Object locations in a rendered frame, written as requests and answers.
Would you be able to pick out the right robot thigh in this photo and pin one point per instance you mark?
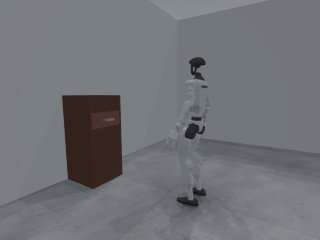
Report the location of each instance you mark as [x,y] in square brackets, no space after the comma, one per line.
[194,157]

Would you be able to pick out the cabinet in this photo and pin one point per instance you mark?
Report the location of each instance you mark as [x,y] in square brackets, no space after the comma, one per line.
[93,156]

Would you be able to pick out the robot right forearm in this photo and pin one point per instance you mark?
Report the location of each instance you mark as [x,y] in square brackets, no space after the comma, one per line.
[204,114]

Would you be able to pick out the handle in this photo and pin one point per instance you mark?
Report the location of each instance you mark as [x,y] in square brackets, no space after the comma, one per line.
[107,120]

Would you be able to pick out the robot left forearm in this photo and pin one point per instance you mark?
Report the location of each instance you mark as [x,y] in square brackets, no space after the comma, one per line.
[183,117]

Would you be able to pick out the robot left upper arm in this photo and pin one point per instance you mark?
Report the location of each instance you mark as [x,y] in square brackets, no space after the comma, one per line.
[190,91]

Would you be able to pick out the robot left hand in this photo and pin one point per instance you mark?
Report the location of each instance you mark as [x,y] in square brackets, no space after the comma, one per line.
[173,135]

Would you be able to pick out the drawer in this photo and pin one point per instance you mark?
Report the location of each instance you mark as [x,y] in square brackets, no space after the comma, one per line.
[98,120]

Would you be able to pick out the left robot thigh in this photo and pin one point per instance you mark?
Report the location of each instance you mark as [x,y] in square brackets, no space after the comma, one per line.
[184,144]

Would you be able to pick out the robot thigh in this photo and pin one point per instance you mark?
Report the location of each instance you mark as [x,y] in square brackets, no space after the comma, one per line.
[194,157]
[184,144]

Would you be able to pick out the robot right upper arm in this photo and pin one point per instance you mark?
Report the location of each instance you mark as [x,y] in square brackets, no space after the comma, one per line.
[208,97]

